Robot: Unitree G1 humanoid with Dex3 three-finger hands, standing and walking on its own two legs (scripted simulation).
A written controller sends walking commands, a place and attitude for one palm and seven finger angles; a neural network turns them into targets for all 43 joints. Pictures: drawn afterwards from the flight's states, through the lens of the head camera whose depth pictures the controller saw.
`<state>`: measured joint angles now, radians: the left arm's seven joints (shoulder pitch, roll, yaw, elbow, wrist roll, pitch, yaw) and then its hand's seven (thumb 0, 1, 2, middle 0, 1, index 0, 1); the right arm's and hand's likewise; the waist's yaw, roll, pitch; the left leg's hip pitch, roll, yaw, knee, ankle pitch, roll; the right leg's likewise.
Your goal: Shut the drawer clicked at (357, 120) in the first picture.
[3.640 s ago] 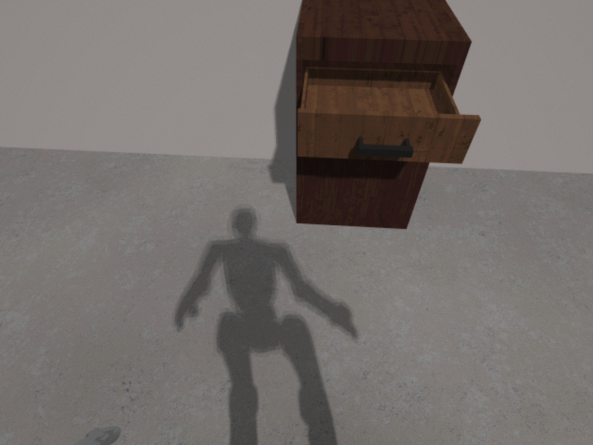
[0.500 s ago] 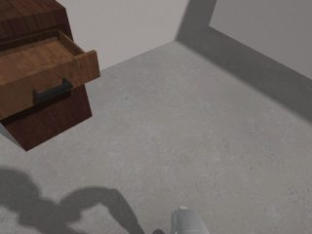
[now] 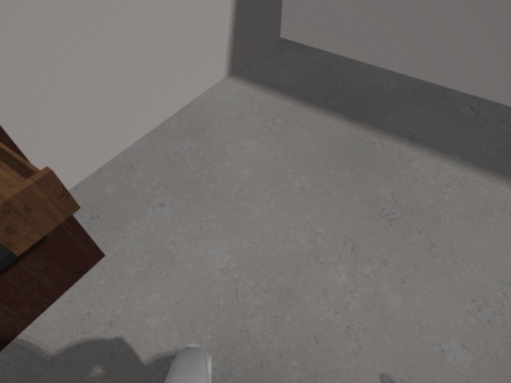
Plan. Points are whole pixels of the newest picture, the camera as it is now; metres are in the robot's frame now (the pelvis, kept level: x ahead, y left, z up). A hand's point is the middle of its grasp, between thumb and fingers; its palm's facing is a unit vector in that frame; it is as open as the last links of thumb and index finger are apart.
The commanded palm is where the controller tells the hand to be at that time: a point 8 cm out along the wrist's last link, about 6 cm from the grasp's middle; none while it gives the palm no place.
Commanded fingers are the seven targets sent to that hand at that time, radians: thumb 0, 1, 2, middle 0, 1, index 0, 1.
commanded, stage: walk to a spot facing it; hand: left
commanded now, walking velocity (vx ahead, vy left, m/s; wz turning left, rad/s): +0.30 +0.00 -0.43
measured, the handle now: out of the picture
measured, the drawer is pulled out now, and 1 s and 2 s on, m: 0.29 0.29 0.29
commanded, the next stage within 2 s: turn to face it in 0.64 s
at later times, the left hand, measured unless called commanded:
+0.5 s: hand (135, 327) +0.24 +0.26 -0.18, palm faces -0.15 -0.97 -0.19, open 7.4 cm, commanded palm none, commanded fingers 0.00 0.90 0.90 -0.20 -0.30 -0.20 -0.30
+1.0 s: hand (227, 252) +0.40 +0.09 -0.15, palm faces -0.45 -0.87 -0.20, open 7.4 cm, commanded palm none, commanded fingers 0.00 0.90 0.90 -0.20 -0.30 -0.20 -0.30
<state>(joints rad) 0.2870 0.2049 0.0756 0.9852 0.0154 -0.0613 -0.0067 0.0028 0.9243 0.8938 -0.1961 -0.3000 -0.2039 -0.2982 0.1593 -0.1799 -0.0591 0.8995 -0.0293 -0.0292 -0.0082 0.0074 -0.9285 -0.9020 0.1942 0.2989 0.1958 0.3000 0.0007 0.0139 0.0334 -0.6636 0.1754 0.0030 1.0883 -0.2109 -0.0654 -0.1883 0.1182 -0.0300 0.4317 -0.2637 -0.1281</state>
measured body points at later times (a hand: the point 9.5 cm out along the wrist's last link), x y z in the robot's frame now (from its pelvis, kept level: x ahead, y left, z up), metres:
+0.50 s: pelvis +0.16 +0.07 +0.00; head +0.19 +0.09 +0.45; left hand +0.25 +0.31 -0.16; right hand +0.20 -0.18 -0.13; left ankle +0.21 +0.15 -0.74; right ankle +0.14 -0.07 -0.64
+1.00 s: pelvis +0.21 +0.01 +0.00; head +0.21 -0.02 +0.45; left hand +0.42 +0.14 -0.13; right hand +0.09 -0.19 -0.17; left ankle +0.25 +0.14 -0.69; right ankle +0.15 -0.07 -0.74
